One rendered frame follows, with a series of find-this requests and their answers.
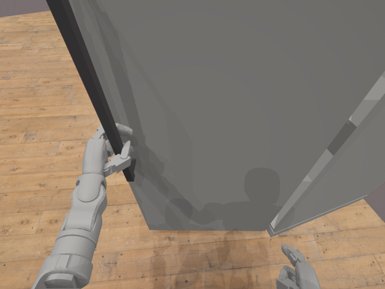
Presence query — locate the fridge door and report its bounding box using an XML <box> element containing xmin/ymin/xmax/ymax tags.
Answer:
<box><xmin>69</xmin><ymin>0</ymin><xmax>385</xmax><ymax>231</ymax></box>

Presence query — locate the left robot hand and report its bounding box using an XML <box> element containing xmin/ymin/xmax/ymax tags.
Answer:
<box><xmin>82</xmin><ymin>123</ymin><xmax>133</xmax><ymax>178</ymax></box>

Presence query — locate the right robot hand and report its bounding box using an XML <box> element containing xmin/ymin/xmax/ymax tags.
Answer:
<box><xmin>276</xmin><ymin>244</ymin><xmax>321</xmax><ymax>289</ymax></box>

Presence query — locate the handle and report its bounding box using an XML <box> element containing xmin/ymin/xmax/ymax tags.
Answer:
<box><xmin>46</xmin><ymin>0</ymin><xmax>136</xmax><ymax>182</ymax></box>

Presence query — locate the left robot forearm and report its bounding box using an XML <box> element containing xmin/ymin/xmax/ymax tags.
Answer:
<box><xmin>31</xmin><ymin>173</ymin><xmax>107</xmax><ymax>289</ymax></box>

